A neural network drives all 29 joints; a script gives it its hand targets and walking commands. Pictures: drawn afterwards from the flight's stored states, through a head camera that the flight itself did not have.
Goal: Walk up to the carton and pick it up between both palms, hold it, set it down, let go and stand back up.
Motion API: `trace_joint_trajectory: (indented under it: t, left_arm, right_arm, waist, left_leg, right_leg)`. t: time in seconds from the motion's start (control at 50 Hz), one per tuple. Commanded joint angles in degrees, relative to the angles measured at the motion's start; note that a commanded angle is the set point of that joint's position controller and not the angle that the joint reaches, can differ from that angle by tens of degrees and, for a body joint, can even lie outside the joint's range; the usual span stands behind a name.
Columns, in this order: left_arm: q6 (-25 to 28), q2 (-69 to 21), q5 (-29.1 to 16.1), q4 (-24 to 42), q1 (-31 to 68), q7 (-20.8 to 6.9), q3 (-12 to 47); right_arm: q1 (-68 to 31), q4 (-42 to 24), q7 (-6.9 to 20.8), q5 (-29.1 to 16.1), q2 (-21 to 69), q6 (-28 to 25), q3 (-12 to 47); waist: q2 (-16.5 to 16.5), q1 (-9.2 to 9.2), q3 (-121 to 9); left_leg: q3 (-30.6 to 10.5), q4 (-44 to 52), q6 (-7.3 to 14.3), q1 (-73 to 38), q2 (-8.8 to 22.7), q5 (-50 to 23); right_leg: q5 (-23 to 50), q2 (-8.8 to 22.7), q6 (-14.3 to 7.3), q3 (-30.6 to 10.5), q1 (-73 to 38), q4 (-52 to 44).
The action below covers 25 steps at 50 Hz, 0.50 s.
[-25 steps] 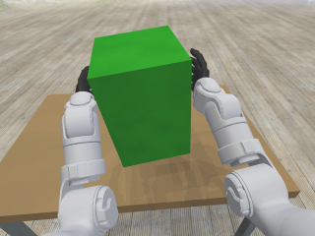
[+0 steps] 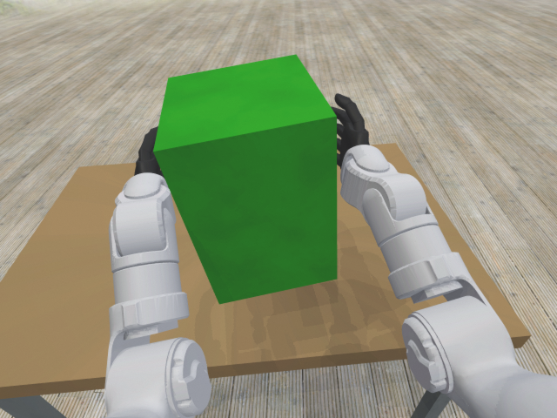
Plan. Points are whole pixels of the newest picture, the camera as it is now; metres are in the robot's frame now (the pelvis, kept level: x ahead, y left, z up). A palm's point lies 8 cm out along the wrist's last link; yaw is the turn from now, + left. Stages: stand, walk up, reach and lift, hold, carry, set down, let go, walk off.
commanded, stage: hold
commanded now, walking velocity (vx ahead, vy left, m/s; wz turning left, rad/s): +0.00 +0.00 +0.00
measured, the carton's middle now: (256, 183) +0.38 -0.01 +0.20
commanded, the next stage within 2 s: none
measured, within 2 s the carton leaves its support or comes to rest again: neither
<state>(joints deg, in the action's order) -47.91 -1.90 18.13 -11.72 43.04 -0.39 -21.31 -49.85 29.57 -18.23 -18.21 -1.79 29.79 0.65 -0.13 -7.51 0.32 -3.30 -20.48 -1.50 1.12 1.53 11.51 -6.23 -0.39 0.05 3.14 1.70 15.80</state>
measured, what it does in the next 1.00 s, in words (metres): stands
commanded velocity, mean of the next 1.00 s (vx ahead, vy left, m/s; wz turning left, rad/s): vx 0.00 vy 0.00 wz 0.00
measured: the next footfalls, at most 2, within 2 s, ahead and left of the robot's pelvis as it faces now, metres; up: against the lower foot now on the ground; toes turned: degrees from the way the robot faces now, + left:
none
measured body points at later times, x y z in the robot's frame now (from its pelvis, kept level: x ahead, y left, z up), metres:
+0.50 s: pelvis +0.00 +0.01 +0.00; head -0.07 +0.02 +0.45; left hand +0.39 +0.14 +0.24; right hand +0.38 -0.13 +0.26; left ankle +0.01 +0.14 -0.75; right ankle +0.04 -0.12 -0.75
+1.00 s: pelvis +0.00 +0.01 +0.00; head -0.06 +0.01 +0.45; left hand +0.39 +0.14 +0.23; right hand +0.38 -0.13 +0.25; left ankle +0.01 +0.14 -0.75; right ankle +0.04 -0.12 -0.75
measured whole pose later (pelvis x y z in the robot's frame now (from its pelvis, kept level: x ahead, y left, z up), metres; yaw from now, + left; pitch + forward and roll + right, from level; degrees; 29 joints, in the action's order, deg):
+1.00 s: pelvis +0.00 +0.01 +0.00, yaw +0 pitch -8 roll -1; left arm -48.3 -1.9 18.2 -11.2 43.5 -0.4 -21.1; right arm -49.8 28.6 -18.3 -18.0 -1.5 30.1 -0.3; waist -0.2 -7.4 0.1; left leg -3.1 -20.6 -1.1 1.2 1.1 11.5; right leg -6.1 0.0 0.4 2.9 1.6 15.6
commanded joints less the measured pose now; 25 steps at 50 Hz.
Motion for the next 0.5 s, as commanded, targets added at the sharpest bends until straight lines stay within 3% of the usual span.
trace_joint_trajectory:
  t: [0.0,0.02,0.04,0.08,0.14,0.2,0.22,0.24,0.28,0.3,0.32,0.4,0.44,0.46,0.48]
  left_arm:
    - [5.8,-31.0,-11.1,10.1,49.2,-7.7,30.1]
    - [5.9,-31.7,-12.3,11.2,49.4,-7.6,31.8]
    - [5.5,-31.7,-11.2,9.6,49.5,-7.8,30.3]
    - [5.4,-32.5,-11.7,10.5,49.2,-7.8,31.4]
    - [4.3,-31.4,-9.5,5.3,48.0,-8.4,29.2]
    - [3.8,-30.5,-8.2,1.7,46.9,-9.1,26.7]
    - [4.3,-32.3,-8.8,3.5,48.4,-9.0,27.7]
    - [4.1,-32.2,-8.8,2.7,48.7,-9.2,27.8]
    - [4.0,-32.2,-7.3,-1.2,47.8,-9.4,25.4]
    - [4.6,-32.9,-8.5,2.0,48.3,-9.3,26.8]
    - [4.4,-32.4,-7.6,0.0,47.8,-9.2,25.8]
    - [6.0,-33.0,-9.6,3.4,50.8,-8.5,26.6]
    - [6.3,-33.8,-10.4,5.3,51.8,-7.8,28.6]
    - [6.3,-33.3,-10.0,4.2,50.9,-7.7,28.0]
    - [6.5,-34.0,-10.6,7.2,51.7,-7.5,29.3]
  right_arm:
    - [-43.6,-16.1,6.8,-6.1,40.0,-1.6,19.6]
    - [-43.8,-17.7,7.0,-6.3,40.6,-2.0,20.4]
    - [-42.2,-13.6,7.1,-4.7,39.4,-1.2,18.4]
    - [-43.4,-14.4,7.4,-5.0,38.4,-1.7,18.3]
    - [-42.7,-9.9,7.8,-3.5,36.1,-1.3,15.9]
    - [-44.4,-6.9,8.4,-2.7,35.3,-1.3,14.4]
    - [-45.6,-9.0,8.6,-2.3,36.1,-2.0,14.9]
    - [-45.3,-7.7,8.7,-2.1,35.1,-2.0,13.7]
    - [-46.9,-5.6,9.2,-1.8,34.0,-2.2,12.7]
    - [-46.8,-7.5,9.3,-2.3,35.6,-2.9,13.7]
    - [-45.9,-5.5,9.4,-2.3,34.2,-2.5,12.9]
    - [-46.3,-6.9,9.5,-2.9,36.4,-3.0,14.0]
    - [-45.3,-7.0,9.3,-3.3,36.3,-3.2,13.7]
    - [-46.3,-8.4,9.2,-3.5,37.3,-3.1,15.3]
    - [-47.5,-11.5,9.1,-4.2,38.2,-3.6,16.2]
  waist:
    - [-0.9,0.17,-27.1]
    - [-1.2,0.16,-30.0]
    - [-1.9,-0.29,-26.6]
    - [-2.8,-0.80,-28.5]
    - [-3.0,-1.40,-22.3]
    - [-2.0,-0.16,-19.3]
    - [-2.0,-0.25,-21.3]
    - [-4.3,-0.84,-20.5]
    - [-3.8,0.03,-17.4]
    - [-3.0,0.32,-20.5]
    - [-3.4,-0.14,-19.4]
    - [-2.7,0.39,-24.2]
    - [-4.0,-0.86,-25.5]
    - [-1.8,0.30,-24.9]
    - [-3.3,0.66,-28.4]
  left_leg:
    - [2.6,1.7,0.0,1.3,-5.4,-11.2]
    - [2.6,1.0,-0.5,0.9,-5.5,-12.7]
    - [2.5,2.1,-0.1,1.6,-5.3,-9.9]
    - [2.9,1.8,-0.8,0.1,-5.2,-12.1]
    - [3.4,3.5,-0.4,1.8,-4.8,-7.9]
    - [3.4,5.1,0.1,5.8,-4.4,-3.5]
    - [3.6,5.3,0.4,5.8,-4.4,-4.4]
    - [3.6,5.2,-0.1,5.6,-4.4,-5.0]
    - [3.6,6.1,0.3,6.6,-4.0,-3.3]
    - [3.5,5.4,0.1,6.3,-4.2,-5.3]
    - [3.2,5.3,-0.1,6.1,-3.9,-6.4]
    - [3.3,3.9,-0.2,3.7,-4.3,-9.7]
    - [3.2,2.9,-1.3,1.6,-4.5,-12.6]
    - [3.2,2.7,-0.6,1.6,-4.8,-12.8]
    - [3.1,2.2,-1.0,0.8,-4.9,-14.7]
  right_leg:
    - [10.3,-3.1,4.4,-0.3,-11.7,1.1]
    - [10.9,-3.4,4.3,-0.6,-12.7,1.5]
    - [7.7,-3.1,4.1,-0.4,-11.1,0.7]
    - [7.4,-3.7,3.6,-0.2,-11.3,1.2]
    - [2.5,-3.6,3.0,0.5,-10.2,0.2]
    - [-0.6,-3.6,3.1,0.4,-11.2,0.2]
    - [0.4,-4.1,3.0,0.6,-12.2,0.8]
    - [1.4,-3.6,2.7,0.0,-12.4,0.7]
    - [-0.4,-4.1,2.6,0.8,-11.9,0.6]
    - [1.5,-4.1,2.5,0.4,-13.5,0.8]
    - [1.7,-4.6,2.5,1.1,-12.7,0.9]
    - [4.3,-4.4,2.7,0.7,-13.4,0.8]
    - [6.0,-4.4,2.4,0.8,-11.4,0.7]
    - [5.8,-4.5,2.8,1.0,-11.3,0.4]
    - [7.7,-4.6,2.9,0.6,-12.0,0.8]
